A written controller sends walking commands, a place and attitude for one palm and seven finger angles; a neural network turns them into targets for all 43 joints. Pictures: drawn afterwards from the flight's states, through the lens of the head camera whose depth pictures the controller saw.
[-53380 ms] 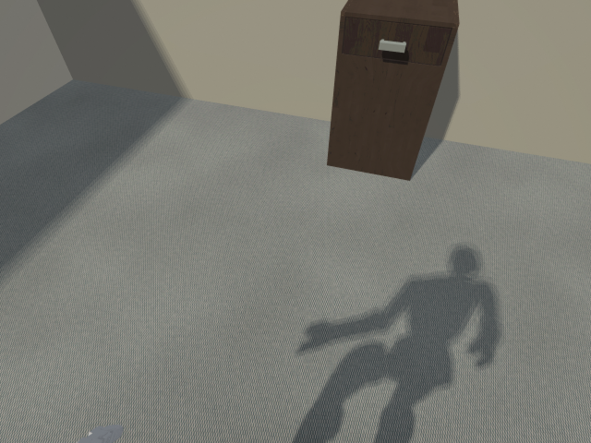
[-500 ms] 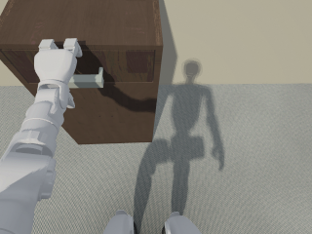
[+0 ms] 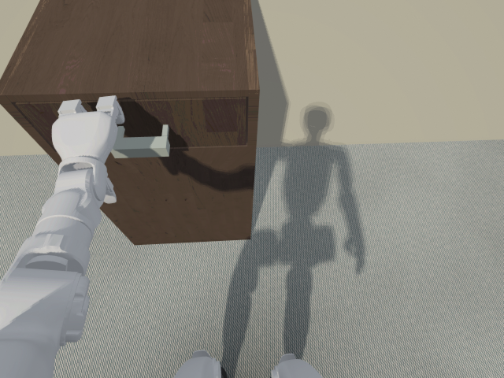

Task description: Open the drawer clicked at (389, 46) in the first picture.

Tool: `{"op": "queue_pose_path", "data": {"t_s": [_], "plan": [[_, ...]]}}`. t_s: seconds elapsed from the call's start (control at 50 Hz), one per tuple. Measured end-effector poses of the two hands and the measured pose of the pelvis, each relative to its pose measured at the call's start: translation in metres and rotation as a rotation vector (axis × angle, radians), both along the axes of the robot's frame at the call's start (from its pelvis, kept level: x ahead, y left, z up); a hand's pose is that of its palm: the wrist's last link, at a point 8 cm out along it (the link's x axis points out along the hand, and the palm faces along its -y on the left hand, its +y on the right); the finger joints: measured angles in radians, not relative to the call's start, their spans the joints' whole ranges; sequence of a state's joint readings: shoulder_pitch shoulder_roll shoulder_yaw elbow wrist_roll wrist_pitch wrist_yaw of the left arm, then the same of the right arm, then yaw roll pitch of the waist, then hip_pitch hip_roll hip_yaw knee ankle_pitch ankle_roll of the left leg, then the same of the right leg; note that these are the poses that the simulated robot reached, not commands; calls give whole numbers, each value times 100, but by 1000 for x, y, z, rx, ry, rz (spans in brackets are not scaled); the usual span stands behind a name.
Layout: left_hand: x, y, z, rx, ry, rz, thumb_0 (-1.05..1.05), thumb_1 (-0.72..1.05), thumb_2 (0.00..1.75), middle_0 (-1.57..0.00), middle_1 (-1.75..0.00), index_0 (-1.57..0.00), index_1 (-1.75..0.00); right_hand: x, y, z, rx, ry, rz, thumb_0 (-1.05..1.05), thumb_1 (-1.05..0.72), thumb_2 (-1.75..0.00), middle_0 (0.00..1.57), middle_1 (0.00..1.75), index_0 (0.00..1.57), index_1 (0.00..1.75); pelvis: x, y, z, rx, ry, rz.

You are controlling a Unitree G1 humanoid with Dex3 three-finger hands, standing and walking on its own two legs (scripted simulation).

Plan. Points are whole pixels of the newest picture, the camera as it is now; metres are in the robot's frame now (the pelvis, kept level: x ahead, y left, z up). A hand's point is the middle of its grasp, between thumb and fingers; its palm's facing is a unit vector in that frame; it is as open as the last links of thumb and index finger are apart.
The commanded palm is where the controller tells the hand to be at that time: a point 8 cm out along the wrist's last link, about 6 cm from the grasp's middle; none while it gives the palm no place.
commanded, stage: re-aim the fingers above the handle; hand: left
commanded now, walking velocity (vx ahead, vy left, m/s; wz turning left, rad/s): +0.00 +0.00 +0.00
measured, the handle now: (142, 138) +0.56 +0.19 -0.03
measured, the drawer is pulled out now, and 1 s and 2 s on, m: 0.00 0.00 0.00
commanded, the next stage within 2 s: lower the fingers behind the handle in 0.98 s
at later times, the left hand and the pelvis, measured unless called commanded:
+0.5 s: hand (89, 165) +0.46 +0.25 +0.03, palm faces -0.10 +0.06 -0.99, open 13.8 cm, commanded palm +0.44 +0.19 +0.09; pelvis +0.00 +0.00 +0.01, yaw +0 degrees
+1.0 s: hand (84, 178) +0.44 +0.25 +0.02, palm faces -0.21 +0.00 -0.98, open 13.8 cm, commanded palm +0.45 +0.20 +0.09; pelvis +0.00 +0.00 +0.02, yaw +1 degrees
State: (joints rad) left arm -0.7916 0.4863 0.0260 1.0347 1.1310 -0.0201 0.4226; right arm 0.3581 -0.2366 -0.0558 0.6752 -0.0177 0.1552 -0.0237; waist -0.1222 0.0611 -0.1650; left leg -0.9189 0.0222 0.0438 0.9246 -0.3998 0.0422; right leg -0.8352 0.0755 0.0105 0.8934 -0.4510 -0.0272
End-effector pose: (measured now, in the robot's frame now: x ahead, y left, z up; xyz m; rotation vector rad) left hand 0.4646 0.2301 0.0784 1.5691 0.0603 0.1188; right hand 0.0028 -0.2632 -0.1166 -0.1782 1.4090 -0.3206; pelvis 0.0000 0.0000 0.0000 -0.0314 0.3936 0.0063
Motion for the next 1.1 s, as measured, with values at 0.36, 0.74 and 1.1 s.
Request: {"op": "queue_pose_path", "data": {"t_s": [0.36,0.74,1.1], "plan": [[-9,-66,27,-72,-106,-182,0,-49,30,-32,-120,-32,-120,67,0,13,-27,-204,72,1,-91,-90,20,30,20,30,-4,4,5,2,-61,21],[-27,-91,26,-139,5,-387,0,-48,30,-32,-120,-32,-120,26,-8,14,-54,-92,46,1,-91,-90,21,30,20,30,1,1,9,2,-81,45],[-41,-26,-2,-84,293,-61,0,-48,30,-32,-120,-32,-120,32,2,19,-4,-78,74,1,-91,-90,21,30,20,30,3,-4,22,7,-106,69]]}}
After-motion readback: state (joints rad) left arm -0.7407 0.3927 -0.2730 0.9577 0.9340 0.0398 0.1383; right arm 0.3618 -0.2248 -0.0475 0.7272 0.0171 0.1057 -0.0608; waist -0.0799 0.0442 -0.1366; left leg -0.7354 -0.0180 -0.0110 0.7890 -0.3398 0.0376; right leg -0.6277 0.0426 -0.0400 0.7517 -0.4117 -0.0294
